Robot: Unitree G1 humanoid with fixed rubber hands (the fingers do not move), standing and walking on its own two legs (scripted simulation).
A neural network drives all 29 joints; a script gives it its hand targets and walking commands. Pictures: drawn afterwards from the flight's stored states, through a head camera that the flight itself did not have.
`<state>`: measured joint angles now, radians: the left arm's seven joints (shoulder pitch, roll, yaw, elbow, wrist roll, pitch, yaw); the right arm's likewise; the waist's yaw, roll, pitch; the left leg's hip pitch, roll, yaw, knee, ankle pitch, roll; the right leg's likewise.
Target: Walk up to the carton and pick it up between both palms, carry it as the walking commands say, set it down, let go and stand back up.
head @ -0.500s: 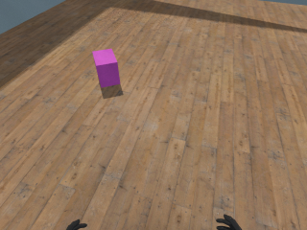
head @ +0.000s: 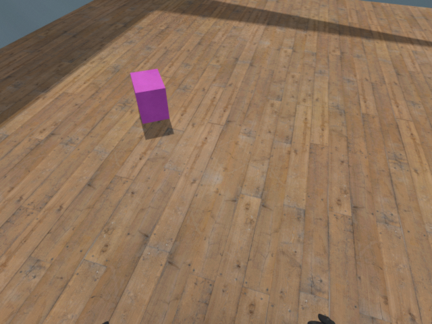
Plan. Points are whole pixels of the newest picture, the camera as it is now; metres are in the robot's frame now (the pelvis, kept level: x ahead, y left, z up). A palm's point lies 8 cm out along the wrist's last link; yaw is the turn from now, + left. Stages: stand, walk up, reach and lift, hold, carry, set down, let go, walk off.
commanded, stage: stand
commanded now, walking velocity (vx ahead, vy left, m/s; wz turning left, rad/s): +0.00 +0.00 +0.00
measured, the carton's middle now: (150, 96) +1.72 +0.42 -0.63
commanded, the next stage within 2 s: walk up in 0.14 s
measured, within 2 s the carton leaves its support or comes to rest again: neither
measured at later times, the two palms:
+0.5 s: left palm out of the picture +0.01 +0.28 -0.11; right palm out of the picture +0.13 -0.24 -0.10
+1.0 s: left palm (70, 262) +0.29 +0.32 -0.12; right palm out of the picture +0.13 -0.16 -0.10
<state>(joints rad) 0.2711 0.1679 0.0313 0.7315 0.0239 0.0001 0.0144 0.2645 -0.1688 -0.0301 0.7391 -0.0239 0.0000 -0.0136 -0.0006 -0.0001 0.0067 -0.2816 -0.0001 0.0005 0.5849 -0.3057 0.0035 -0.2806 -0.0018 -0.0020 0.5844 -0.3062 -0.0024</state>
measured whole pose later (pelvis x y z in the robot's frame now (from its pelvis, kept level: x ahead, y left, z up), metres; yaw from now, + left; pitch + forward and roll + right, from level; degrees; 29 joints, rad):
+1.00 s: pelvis +0.19 +0.08 +0.02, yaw +10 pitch +1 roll -2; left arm 0.11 0.21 0.08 0.92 0.02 -0.02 -0.07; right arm 0.52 -0.15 -0.04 1.03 -0.03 -0.10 0.00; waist -0.08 -0.03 0.04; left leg 0.02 0.07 0.08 0.27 -0.30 -0.03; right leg -0.64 -0.10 -0.08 0.80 -0.04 0.03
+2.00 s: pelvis +0.68 +0.19 +0.02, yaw +10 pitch +0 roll -2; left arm 0.13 0.21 0.07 0.95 0.02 0.00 -0.05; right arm 0.51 -0.15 -0.04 1.08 -0.03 -0.10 0.00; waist -0.08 -0.04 0.04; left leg -0.04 0.07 0.14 0.28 -0.24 0.00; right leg -0.61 -0.12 -0.07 0.83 -0.04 0.04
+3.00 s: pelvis +1.12 +0.31 +0.02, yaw +10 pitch +0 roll -2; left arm 0.14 0.23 0.07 0.96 0.03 0.01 -0.03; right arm 0.42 -0.17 -0.04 1.08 -0.02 -0.10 0.00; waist -0.05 -0.04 0.06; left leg -0.12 0.07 0.12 0.33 -0.20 0.01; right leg -0.60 -0.10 -0.08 0.95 -0.15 0.04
